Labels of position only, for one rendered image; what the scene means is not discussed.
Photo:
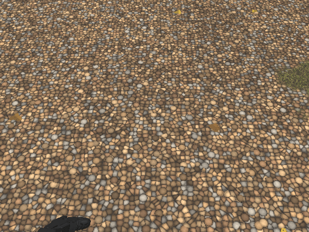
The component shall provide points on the left robot hand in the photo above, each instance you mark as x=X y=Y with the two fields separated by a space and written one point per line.
x=66 y=224

